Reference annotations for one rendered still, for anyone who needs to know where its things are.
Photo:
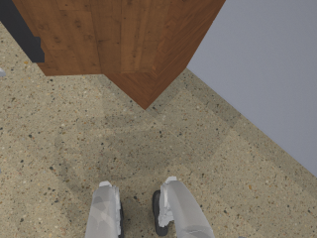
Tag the handle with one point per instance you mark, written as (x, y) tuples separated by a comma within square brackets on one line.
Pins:
[(12, 20)]

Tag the cupboard door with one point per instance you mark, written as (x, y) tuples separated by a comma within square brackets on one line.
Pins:
[(81, 37)]

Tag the left robot thigh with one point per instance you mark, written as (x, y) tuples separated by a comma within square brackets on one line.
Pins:
[(102, 221)]

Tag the right robot thigh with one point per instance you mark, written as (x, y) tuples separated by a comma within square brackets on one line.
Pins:
[(189, 219)]

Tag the robot thigh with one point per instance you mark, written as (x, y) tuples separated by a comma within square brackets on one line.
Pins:
[(102, 221), (189, 219)]

